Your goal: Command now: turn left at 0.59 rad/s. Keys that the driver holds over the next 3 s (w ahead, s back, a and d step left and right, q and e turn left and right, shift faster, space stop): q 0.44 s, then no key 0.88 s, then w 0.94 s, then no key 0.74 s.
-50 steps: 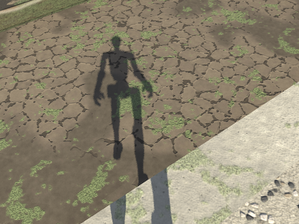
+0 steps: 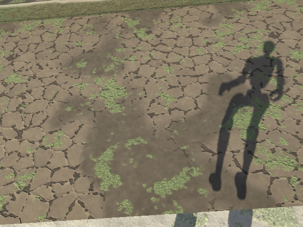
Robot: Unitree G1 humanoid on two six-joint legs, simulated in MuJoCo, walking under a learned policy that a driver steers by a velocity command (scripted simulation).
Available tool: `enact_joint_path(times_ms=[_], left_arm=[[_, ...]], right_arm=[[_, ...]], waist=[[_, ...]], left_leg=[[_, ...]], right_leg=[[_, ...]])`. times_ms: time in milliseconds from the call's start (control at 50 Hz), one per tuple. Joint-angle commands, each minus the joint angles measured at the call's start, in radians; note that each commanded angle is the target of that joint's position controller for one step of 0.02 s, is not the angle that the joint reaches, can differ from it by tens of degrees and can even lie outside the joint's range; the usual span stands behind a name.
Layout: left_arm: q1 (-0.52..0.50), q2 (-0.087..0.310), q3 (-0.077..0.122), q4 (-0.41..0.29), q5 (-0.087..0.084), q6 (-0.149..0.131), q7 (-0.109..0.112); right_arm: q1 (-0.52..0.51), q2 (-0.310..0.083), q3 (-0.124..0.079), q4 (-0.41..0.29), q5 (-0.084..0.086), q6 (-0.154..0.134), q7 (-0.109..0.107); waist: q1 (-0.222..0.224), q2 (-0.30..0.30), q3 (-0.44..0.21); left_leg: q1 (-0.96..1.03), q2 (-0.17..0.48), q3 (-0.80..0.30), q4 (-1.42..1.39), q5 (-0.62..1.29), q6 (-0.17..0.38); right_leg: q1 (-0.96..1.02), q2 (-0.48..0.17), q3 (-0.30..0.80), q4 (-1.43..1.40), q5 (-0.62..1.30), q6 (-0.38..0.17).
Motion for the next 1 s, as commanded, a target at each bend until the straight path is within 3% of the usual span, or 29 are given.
enact_joint_path(times_ms=[20, 100, 140, 160, 180, 200, 220, 260, 300, 360, 440, 520, 560, 600, 620, 640, 660, 680, 700, 760, 820, 860, 900, 940, 960, 980, 1000], left_arm=[[0.055, 0.165, 0.059, -0.048, 0.005, -0.006, -0.003], [0.019, 0.178, 0.068, -0.051, 0.007, -0.003, -0.006], [-0.008, 0.181, 0.074, -0.045, -0.006, 0.009, -0.002], [0.034, 0.176, 0.079, -0.027, -0.001, 0.018, -0.002], [0.074, 0.089, 0.057, -0.057, 0.014, 0.031, -0.007], [-0.074, 0.106, 0.049, -0.125, -0.005, 0.045, 0.016], [-0.096, 0.131, 0.055, -0.112, -0.015, 0.051, 0.023], [-0.063, 0.144, 0.064, -0.067, -0.01, 0.047, 0.012], [-0.011, 0.156, 0.072, -0.027, 0.004, 0.051, 0.001], [-0.029, 0.13, 0.065, -0.02, -0.001, 0.059, -0.006], [-0.096, 0.107, 0.05, -0.032, -0.008, 0.058, -0.008], [-0.084, 0.1, 0.045, -0.01, -0.02, 0.044, -0.008], [-0.058, 0.103, 0.046, 0.0, -0.03, 0.038, -0.007], [0.022, 0.08, 0.04, 0.025, -0.026, 0.027, -0.007], [0.03, 0.105, 0.042, 0.026, -0.011, 0.016, -0.001], [0.007, 0.181, 0.048, 0.005, 0.007, 0.007, 0.0], [-0.005, 0.195, 0.05, 0.006, 0.004, 0.004, -0.007], [-0.022, 0.138, 0.033, 0.003, 0.003, -0.001, -0.011], [-0.056, 0.106, 0.022, -0.001, 0.002, -0.006, -0.013], [-0.086, 0.097, 0.019, -0.001, 0.002, -0.006, -0.006], [-0.053, 0.089, 0.019, 0.008, 0.003, 0.0, -0.01], [-0.012, 0.108, 0.029, 0.026, 0.003, 0.008, -0.014], [-0.007, 0.117, 0.035, 0.036, -0.005, 0.015, -0.015], [0.015, 0.103, 0.034, 0.041, -0.01, 0.009, -0.017], [0.023, 0.067, 0.027, 0.022, -0.023, 0.002, -0.026], [-0.003, 0.062, 0.024, 0.04, -0.022, 0.003, -0.028], [-0.016, 0.07, 0.028, 0.052, -0.018, 0.005, -0.029]], right_arm=[[-0.084, -0.033, 0.002, -0.101, 0.005, -0.015, 0.005], [-0.067, -0.028, 0.008, -0.117, 0.018, -0.029, 0.01], [0.002, -0.008, 0.013, -0.096, 0.018, -0.054, 0.011], [0.033, -0.032, 0.009, -0.086, 0.01, -0.074, 0.005], [0.04, -0.138, -0.012, -0.105, 0.001, -0.089, -0.004], [0.091, -0.215, -0.04, -0.11, -0.003, -0.088, -0.014], [0.104, -0.166, -0.027, -0.092, -0.017, -0.084, -0.017], [-0.01, -0.098, -0.003, -0.109, -0.018, -0.076, -0.022], [-0.037, -0.084, 0.001, -0.121, -0.008, -0.075, -0.026], [-0.001, -0.098, -0.01, -0.116, -0.012, -0.078, -0.027], [0.058, -0.105, -0.02, -0.109, -0.015, -0.071, -0.025], [0.056, -0.108, -0.017, -0.108, -0.032, -0.072, -0.009], [0.031, -0.1, -0.012, -0.106, -0.031, -0.072, -0.006], [-0.01, -0.09, -0.007, -0.103, -0.011, -0.073, -0.016], [0.01, -0.066, 0.0, -0.099, -0.003, -0.078, -0.021], [0.063, 0.001, 0.015, -0.105, 0.005, -0.081, -0.021], [0.036, -0.058, -0.001, -0.096, -0.001, -0.075, -0.032], [0.04, -0.085, -0.012, -0.074, -0.008, -0.07, -0.036], [0.041, -0.072, -0.012, -0.052, -0.007, -0.067, -0.032], [0.069, -0.045, -0.005, -0.013, -0.007, -0.059, -0.023], [0.026, -0.007, 0.018, -0.004, 0.001, -0.054, -0.021], [0.007, 0.006, 0.028, 0.003, 0.005, -0.052, -0.022], [0.046, 0.017, 0.035, 0.03, 0.006, -0.059, -0.027], [0.04, -0.016, 0.037, 0.033, -0.014, -0.081, -0.033], [-0.004, -0.073, 0.026, 0.031, -0.017, -0.091, -0.035], [-0.029, -0.025, 0.039, 0.026, -0.011, -0.1, -0.027], [-0.036, 0.0, 0.049, 0.027, -0.014, -0.107, -0.026]], waist=[[0.042, -0.232, -0.064], [0.027, -0.257, -0.075], [-0.021, -0.191, -0.088], [-0.026, -0.076, -0.091], [0.012, 0.212, -0.08], [-0.083, 0.279, -0.023], [-0.071, 0.155, 0.003], [-0.001, 0.101, 0.021], [0.018, 0.081, -0.031], [0.008, 0.036, -0.047], [-0.033, 0.059, -0.03], [-0.04, 0.088, -0.049], [-0.029, 0.109, -0.057], [0.027, 0.075, -0.06], [0.021, 0.002, -0.066], [-0.014, -0.235, -0.09], [0.012, -0.296, -0.062], [-0.003, -0.189, -0.046], [-0.019, -0.141, -0.022], [-0.037, -0.186, -0.027], [-0.006, -0.195, -0.036], [0.018, -0.225, -0.037], [-0.006, -0.208, -0.039], [0.003, -0.143, -0.056], [0.052, 0.025, -0.021], [0.031, 0.044, -0.016], [0.025, 0.032, 0.0]], left_leg=[[-0.061, 0.015, 0.07, -0.155, -0.061, 0.021], [0.099, 0.017, 0.128, -0.369, -0.065, 0.082], [0.242, -0.003, 0.167, -0.616, 0.114, 0.117], [0.349, 0.017, 0.071, -0.746, 0.184, 0.127], [0.449, 0.312, -0.35, -0.815, 0.326, 0.187], [0.342, 0.423, -0.509, -0.806, 0.689, 0.338], [0.351, 0.393, -0.43, -0.795, 0.675, 0.378], [0.3, 0.26, -0.285, -0.769, 0.582, 0.334], [0.276, 0.2, -0.228, -0.745, 0.672, 0.32], [0.273, 0.181, -0.256, -0.748, 0.57, 0.321], [0.313, 0.175, -0.333, -0.753, 0.416, 0.34], [0.257, 0.182, -0.352, -0.73, 0.483, 0.337], [0.231, 0.177, -0.381, -0.727, 0.52, 0.315], [0.179, 0.151, -0.402, -0.7, 0.451, 0.263], [0.104, 0.113, -0.383, -0.664, 0.266, 0.206], [-0.015, -0.008, -0.234, -0.485, 0.005, 0.145], [0.007, -0.097, -0.111, -0.364, -0.15, 0.123], [0.047, -0.062, -0.118, -0.25, -0.135, 0.108], [0.056, -0.057, -0.114, -0.192, -0.083, 0.099], [0.075, -0.056, -0.077, -0.168, -0.023, 0.066], [0.12, -0.024, -0.011, -0.347, -0.036, 0.052], [0.152, -0.016, 0.031, -0.482, -0.044, 0.063], [0.243, -0.013, 0.06, -0.683, 0.112, 0.085], [0.373, 0.071, -0.065, -0.783, 0.269, 0.115], [0.305, 0.141, -0.147, -0.745, 0.342, 0.149], [0.226, 0.15, -0.157, -0.766, 0.286, 0.165], [0.197, 0.142, -0.151, -0.782, 0.228, 0.16]], right_leg=[[0.173, -0.238, 0.176, -0.101, 0.304, -0.177], [0.081, -0.252, 0.15, -0.07, 0.247, -0.155], [0.019, -0.229, 0.091, 0.029, 0.222, -0.092], [-0.076, -0.193, 0.03, 0.153, 0.097, -0.017], [-0.338, -0.087, -0.067, 0.438, -0.317, 0.077], [-0.466, 0.015, 0.05, 0.538, -0.411, 0.101], [-0.479, -0.014, 0.111, 0.634, -0.347, 0.113], [-0.456, -0.028, 0.13, 0.677, -0.196, 0.121], [-0.391, -0.009, 0.118, 0.733, -0.127, 0.133], [-0.381, 0.005, 0.117, 0.709, -0.099, 0.137], [-0.384, 0.017, 0.125, 0.514, -0.115, 0.125], [-0.2, 0.054, 0.108, 0.326, -0.172, 0.087], [-0.098, 0.069, 0.103, 0.221, -0.172, 0.064], [0.063, 0.064, 0.103, -0.035, -0.028, 0.036], [0.172, -0.012, 0.179, -0.135, 0.046, 0.021], [0.261, -0.24, 0.445, -0.213, 0.12, -0.044], [0.117, -0.334, 0.549, -0.223, 0.294, -0.163], [0.073, -0.307, 0.508, -0.22, 0.262, -0.192], [0.037, -0.257, 0.439, -0.213, 0.223, -0.182], [0.051, -0.149, 0.29, -0.184, 0.271, -0.138], [0.091, -0.126, 0.265, -0.151, 0.241, -0.134], [0.117, -0.124, 0.288, -0.128, 0.227, -0.142], [0.094, -0.12, 0.298, -0.098, 0.246, -0.12], [0.004, -0.108, 0.307, -0.08, 0.178, -0.047], [-0.01, -0.03, 0.224, -0.083, 0.084, -0.01], [0.059, -0.009, 0.187, -0.094, 0.049, 0.008], [0.092, -0.01, 0.188, -0.097, 0.061, 0.013]])
Next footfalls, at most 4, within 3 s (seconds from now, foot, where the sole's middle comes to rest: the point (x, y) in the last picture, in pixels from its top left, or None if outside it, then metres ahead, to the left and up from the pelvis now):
0.16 left None -0.02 0.10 -0.78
0.62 right None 0.03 -0.07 -0.78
0.94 left None -0.10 0.10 -0.78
2.06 left None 0.27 0.21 -0.78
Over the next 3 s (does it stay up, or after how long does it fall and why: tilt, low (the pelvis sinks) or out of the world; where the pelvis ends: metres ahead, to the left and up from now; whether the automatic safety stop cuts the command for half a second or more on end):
stays up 0.31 0.13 0.01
